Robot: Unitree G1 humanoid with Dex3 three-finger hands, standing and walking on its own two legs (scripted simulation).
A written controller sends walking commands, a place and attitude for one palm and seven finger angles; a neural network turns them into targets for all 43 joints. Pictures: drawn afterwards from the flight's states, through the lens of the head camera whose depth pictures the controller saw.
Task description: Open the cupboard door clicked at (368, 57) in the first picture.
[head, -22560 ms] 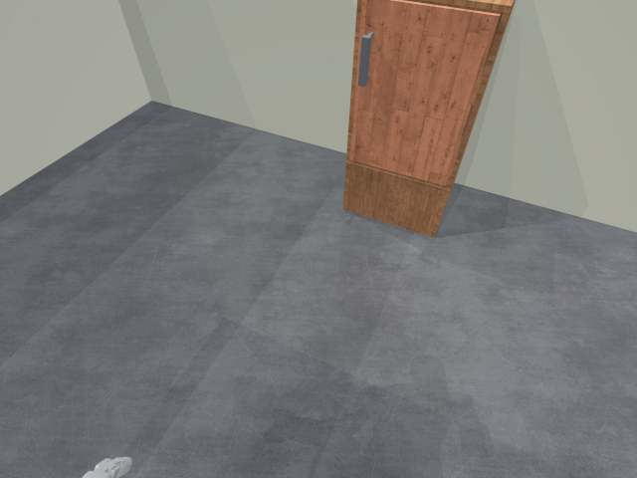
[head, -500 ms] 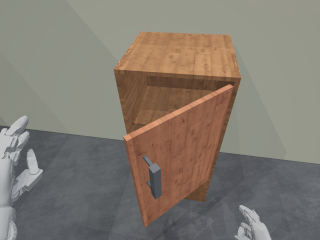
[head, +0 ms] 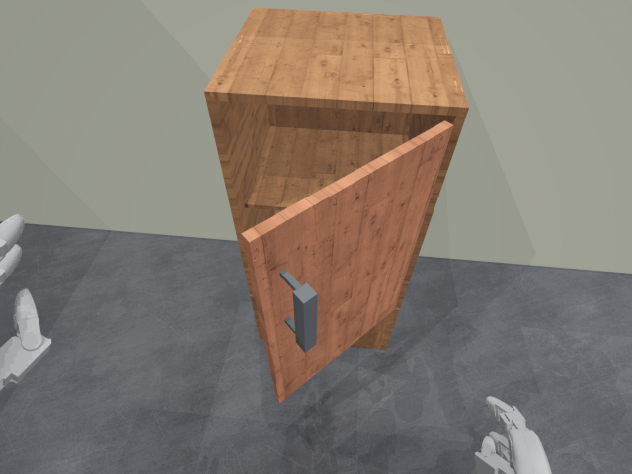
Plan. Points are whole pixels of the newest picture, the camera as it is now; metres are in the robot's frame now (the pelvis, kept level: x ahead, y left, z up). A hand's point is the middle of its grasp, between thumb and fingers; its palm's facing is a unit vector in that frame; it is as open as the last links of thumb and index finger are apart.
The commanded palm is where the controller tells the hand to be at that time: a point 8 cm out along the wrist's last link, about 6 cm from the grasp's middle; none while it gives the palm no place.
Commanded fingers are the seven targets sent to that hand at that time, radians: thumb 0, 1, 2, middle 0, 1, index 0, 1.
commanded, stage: step back with the hand held close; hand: left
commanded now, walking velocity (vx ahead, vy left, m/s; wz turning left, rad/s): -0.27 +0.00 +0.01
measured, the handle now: (297, 310) +0.36 +0.06 -0.04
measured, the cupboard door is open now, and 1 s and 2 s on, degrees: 45 45 45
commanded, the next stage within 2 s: stop stepping back and stand still in 0.74 s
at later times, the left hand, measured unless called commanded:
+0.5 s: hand out of the picture +0.14 +0.28 +0.16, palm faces +0.45 -0.76 -0.47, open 7.4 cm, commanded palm +0.06 +0.32 +0.18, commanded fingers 0.00 0.90 0.90 -0.20 -0.30 -0.20 -0.30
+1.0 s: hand out of the picture +0.03 +0.24 +0.17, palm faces +0.36 -0.75 -0.55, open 7.4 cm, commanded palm -0.02 +0.27 +0.18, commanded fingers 0.00 0.90 0.90 -0.20 -0.30 -0.20 -0.30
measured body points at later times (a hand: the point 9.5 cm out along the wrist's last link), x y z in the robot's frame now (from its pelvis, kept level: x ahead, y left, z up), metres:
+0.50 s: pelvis -0.06 +0.02 -0.01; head -0.05 +0.04 +0.43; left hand +0.11 +0.32 +0.19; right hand +0.10 -0.23 -0.09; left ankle +0.02 +0.10 -0.74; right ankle -0.01 -0.12 -0.72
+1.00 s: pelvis -0.17 -0.02 -0.01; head -0.15 -0.01 +0.44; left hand +0.01 +0.28 +0.20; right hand +0.01 -0.28 -0.07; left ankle -0.14 +0.07 -0.74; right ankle -0.24 -0.12 -0.74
